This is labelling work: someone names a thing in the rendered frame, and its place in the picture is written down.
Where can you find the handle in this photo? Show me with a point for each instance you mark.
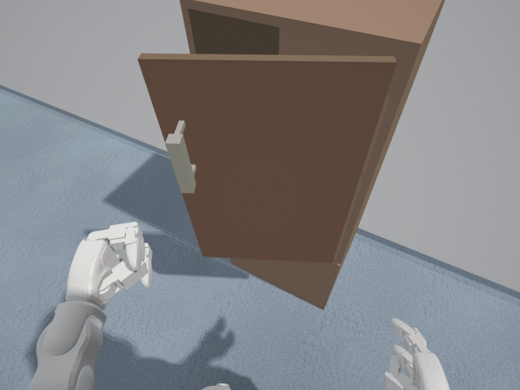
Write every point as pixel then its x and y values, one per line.
pixel 180 161

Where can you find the robot left hand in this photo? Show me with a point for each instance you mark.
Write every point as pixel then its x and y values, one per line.
pixel 89 280

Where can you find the left robot forearm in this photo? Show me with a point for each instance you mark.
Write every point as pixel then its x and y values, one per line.
pixel 68 347

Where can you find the cupboard door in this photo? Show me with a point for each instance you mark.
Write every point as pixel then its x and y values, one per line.
pixel 279 142

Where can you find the robot right hand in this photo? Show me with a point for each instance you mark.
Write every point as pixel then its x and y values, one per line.
pixel 423 369

